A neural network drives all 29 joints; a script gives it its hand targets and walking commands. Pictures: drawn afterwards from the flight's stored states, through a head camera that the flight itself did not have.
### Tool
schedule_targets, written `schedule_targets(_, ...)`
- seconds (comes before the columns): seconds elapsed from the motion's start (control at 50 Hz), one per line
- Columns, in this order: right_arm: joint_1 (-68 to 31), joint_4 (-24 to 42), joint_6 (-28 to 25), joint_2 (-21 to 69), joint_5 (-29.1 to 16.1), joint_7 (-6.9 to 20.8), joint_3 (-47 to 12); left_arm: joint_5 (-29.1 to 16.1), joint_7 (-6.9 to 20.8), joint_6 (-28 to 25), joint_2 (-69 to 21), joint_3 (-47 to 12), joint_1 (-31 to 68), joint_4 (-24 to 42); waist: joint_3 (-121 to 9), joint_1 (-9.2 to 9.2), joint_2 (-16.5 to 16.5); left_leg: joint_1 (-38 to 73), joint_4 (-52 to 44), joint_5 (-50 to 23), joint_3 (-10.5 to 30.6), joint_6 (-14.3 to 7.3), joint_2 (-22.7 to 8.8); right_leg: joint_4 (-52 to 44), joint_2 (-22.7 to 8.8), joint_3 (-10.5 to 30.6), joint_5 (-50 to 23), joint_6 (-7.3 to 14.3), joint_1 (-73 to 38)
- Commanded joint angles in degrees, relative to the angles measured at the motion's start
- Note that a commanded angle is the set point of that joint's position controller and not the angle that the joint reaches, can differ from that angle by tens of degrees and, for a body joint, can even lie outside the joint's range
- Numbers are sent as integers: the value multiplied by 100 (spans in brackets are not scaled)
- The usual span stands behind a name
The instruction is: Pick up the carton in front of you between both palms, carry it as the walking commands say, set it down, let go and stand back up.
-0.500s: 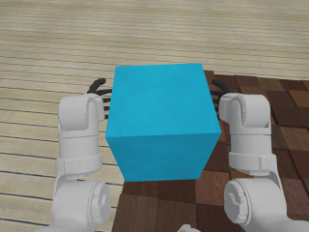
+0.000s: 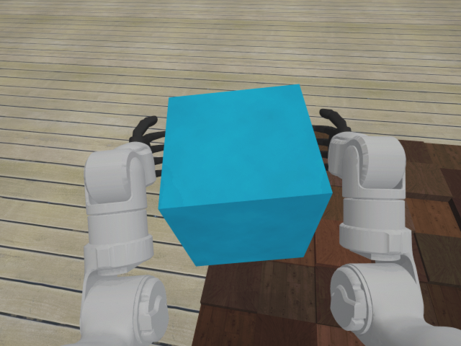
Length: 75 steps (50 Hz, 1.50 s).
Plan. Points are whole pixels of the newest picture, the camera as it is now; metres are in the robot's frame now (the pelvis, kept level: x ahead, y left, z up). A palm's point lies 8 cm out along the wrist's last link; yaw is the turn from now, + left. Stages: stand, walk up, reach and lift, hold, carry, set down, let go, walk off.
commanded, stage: carry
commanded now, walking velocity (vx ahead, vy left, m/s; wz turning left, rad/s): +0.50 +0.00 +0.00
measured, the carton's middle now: (242, 184) +0.39 +0.01 +0.09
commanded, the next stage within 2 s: none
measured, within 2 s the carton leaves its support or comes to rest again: neither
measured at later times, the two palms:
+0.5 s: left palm (206, 92) +0.61 +0.08 +0.14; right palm (340, 90) +0.62 -0.21 +0.13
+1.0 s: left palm (212, 48) +0.95 +0.09 +0.09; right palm (307, 46) +0.94 -0.20 +0.09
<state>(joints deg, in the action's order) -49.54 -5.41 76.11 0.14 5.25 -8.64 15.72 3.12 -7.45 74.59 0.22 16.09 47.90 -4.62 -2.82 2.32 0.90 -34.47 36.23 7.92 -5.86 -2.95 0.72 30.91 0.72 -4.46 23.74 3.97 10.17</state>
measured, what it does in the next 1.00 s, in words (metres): goes down: right foot, then left foot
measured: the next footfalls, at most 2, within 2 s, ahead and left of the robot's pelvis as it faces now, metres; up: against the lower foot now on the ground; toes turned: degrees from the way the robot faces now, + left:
right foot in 0.42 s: +0.41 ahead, -0.13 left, +0.00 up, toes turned -4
left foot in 0.90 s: +0.78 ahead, +0.04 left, -0.01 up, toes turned +4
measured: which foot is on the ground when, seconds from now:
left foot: down 0.00-0.40, up 0.42-0.88, down 0.90-1.00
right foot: down 0.00-0.00, up 0.02-0.40, down 0.42-0.96, up 0.98-1.00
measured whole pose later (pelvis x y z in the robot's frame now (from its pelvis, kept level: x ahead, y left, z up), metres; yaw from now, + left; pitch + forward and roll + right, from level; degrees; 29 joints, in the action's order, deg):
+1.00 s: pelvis +0.63 -0.05 -0.02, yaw -1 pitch +2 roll +2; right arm -26.5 0.8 67.3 4.0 5.8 -8.0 5.8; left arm 4.1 -5.9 68.4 -0.7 8.3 25.1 2.4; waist -5.1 -2.3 2.0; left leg -27.7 32.3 3.9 -10.5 -10.6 1.9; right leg 59.4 -0.6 -2.0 24.5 1.8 9.0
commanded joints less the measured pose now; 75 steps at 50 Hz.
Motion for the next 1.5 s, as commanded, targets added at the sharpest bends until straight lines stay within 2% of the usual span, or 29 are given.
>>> schedule_targets(0.0,-3209,-341,-45,5743,-2217,1283,-3174,-2551,1495,132,-6032,-3582,3934,53,-3181,-702,-128,3996,-793,-569,1291,-683,-648,2382,-392,-192,-4143,-163,945)
schedule_targets(0.02,-3482,-259,-101,5802,-2229,1318,-3156,-2428,1501,155,-6100,-3421,3979,38,-3390,-819,-1805,5245,-920,-2011,3635,-1639,-1838,4036,513,94,-335,-343,2828)
schedule_targets(0.04,-3320,-238,-60,5946,-2298,1371,-3138,-2379,1484,178,-6162,-3345,3939,13,-3347,-757,-1800,5487,-879,-1967,3822,-1772,-1886,4948,352,697,762,-234,3571)
schedule_targets(0.08,-3594,331,-47,6411,-2573,1484,-3305,-2201,1406,193,-6242,-3240,3797,377,-2812,-824,-468,4866,-921,-1679,3086,-1333,-1710,4352,-111,845,250,-120,3813)
schedule_targets(0.1,-3746,718,-45,6603,-2730,1518,-3426,-2079,1357,200,-6261,-3166,3600,559,-2609,-738,-382,4522,-1042,-1416,2862,-1123,-1628,3847,-242,852,41,-140,3700)
schedule_targets(0.18,-3314,1712,3,6743,-2941,1591,-3780,-1577,1177,198,-6073,-3176,2622,1257,-2498,-633,-633,3941,-1348,-1022,2165,-971,-1471,2162,-257,524,-172,-303,3041)
schedule_targets(0.32,-1993,1867,-44,6203,-2760,1718,-4366,-1525,1290,163,-5755,-3964,1616,1824,-2022,-659,-853,3200,-1286,-1192,924,-380,-1063,-367,-173,43,-2716,-346,1423)
schedule_targets(0.38,-1310,1594,-25,6064,-2534,1739,-4445,-1634,1456,227,-5634,-4098,1105,1661,-2223,-275,-449,2862,500,-1421,293,1,-645,-1090,-148,-331,-3020,-258,-167)
schedule_targets(0.4,-1189,1519,-30,5942,-2477,1736,-4441,-1682,1515,243,-5606,-4105,928,1619,-2438,-81,-89,1837,1619,-236,222,114,-506,-765,-593,143,-2964,-283,-1243)
schedule_targets(0.42,-1124,1487,29,5985,-2469,1742,-4466,-1690,1546,259,-5435,-4074,847,1520,-2622,-190,1143,350,2696,2240,208,295,-92,-155,-1936,2002,-4742,12,-2400)
schedule_targets(0.44,-1085,1514,77,6108,-2413,1719,-4393,-1677,1583,218,-5415,-3978,847,1467,-2820,1,1859,-871,3637,2378,399,354,153,-672,-2384,3328,-2842,849,-2943)
schedule_targets(0.46,-1068,1590,68,6170,-2409,1722,-4415,-1809,1631,204,-5725,-4093,773,1571,-2449,36,1284,-1179,3669,2035,610,269,-153,-1029,-2183,3295,-1876,792,-2457)
schedule_targets(0.5,-848,1677,-19,6442,-2311,1711,-4453,-1956,1716,139,-6121,-4277,847,1897,-2020,-88,541,-1006,3107,1310,645,290,-427,-1312,-1915,2562,-2361,572,-1605)
schedule_targets(0.66,723,1863,-639,6777,-1860,1589,-4929,-2362,2016,-422,-6612,-4952,-139,2108,-1655,-84,416,-1095,1291,197,152,473,-486,-2028,-1514,1307,-2925,385,-1596)
schedule_targets(0.82,471,1890,-908,6010,-2022,1563,-5101,-2274,1853,-769,-5745,-5088,-56,1998,-1033,5,542,-213,-587,-1182,-464,93,-73,-1436,-1082,239,-5240,145,-1853)
schedule_targets(0.9,-377,1448,-888,5275,-2215,1490,-4854,-2207,1568,-784,-5169,-4834,753,1597,-1730,-431,522,2389,-1395,-1397,-938,-159,462,567,-786,-296,-6152,-46,-1316)
schedule_targets(0.92,-510,1258,-920,5143,-2209,1475,-4679,-2208,1511,-776,-5096,-4751,1130,1530,-2137,-622,271,3800,-1145,-1238,-189,-414,28,1584,-591,-371,-5131,-204,-122)
schedule_targets(0.94,-754,1158,-967,5102,-2278,1469,-4574,-2223,1466,-768,-5077,-4624,1517,1521,-2790,-821,-1196,5346,-646,-2425,1889,-1212,-1496,3870,-1,-313,-2215,-433,1592)
schedule_targets(0.96,-967,902,-976,5075,-2389,1451,-4482,-2226,1414,-748,-5097,-4492,1630,1204,-3012,-712,-1771,5547,-1038,-2507,3036,-1553,-1899,5084,513,275,502,-322,2565)
schedule_targets(1.02,-2233,780,-1013,5537,-2813,1436,-4369,-2262,1275,-781,-5282,-4101,2334,689,-2204,-628,-134,3816,-1240,-1721,2351,-1061,-1418,4683,-193,521,297,-2,2788)
schedule_targets(1.04,-2654,794,-1024,5506,-2873,1424,-4272,-2279,1238,-773,-5493,-4044,2454,461,-2553,-524,-668,3803,-1324,-893,2520,-1349,-1717,4565,-223,604,321,-47,2963)
schedule_targets(1.1,-3517,446,-1028,5953,-3172,1439,-4161,-2239,1122,-790,-5510,-3658,3297,284,-2424,-530,-707,2842,-1564,737,2024,-1335,-1476,3190,-350,340,494,-190,2719)
schedule_targets(1.16,-4064,117,-975,6152,-3218,1406,-3936,-2217,1046,-739,-5563,-3376,3883,52,-2393,-580,-711,2365,-1589,90,1667,-1226,-1616,1835,-273,64,-294,-110,2061)
schedule_targets(1.26,-4292,-255,-739,6178,-3054,1249,-3492,-2314,1046,-524,-5693,-3111,4253,-414,-2695,-256,-419,1706,-165,-244,510,-487,-978,-263,95,-361,-1378,-13,-457)
schedule_targets(1.28,-4289,-406,-665,6140,-2968,1242,-3370,-2272,1056,-489,-5661,-3036,4175,-589,-2952,-2,232,901,1006,-357,30,-140,-476,-613,-727,1070,-873,367,-1440)
schedule_targets(1.3,-4348,-453,-579,6172,-2919,1256,-3191,-2179,1045,-485,-5514,-2934,4107,-710,-3098,183,1700,-450,2422,980,-88,189,121,-767,-1865,3209,-1538,1100,-2380)
schedule_targets(1.32,-4311,-617,-529,6143,-2885,1261,-3108,-2184,1061,-434,-5615,-2839,3998,-752,-3006,161,1603,-1220,3026,2370,388,102,178,-894,-2111,3801,-2015,1262,-2695)
schedule_targets(1.38,-4167,-810,-450,6383,-2722,1273,-2891,-2413,1156,-397,-6063,-2944,4643,-203,-2737,260,335,-1776,3221,2072,691,25,-312,-391,-1987,2865,-3492,1069,-2742)
schedule_targets(1.48,-4084,-126,-322,6310,-2459,1087,-2891,-2882,1179,-259,-6357,-3283,5410,1027,-2504,150,532,-1174,1559,1263,433,280,-286,-834,-1635,1755,-3760,781,-2295)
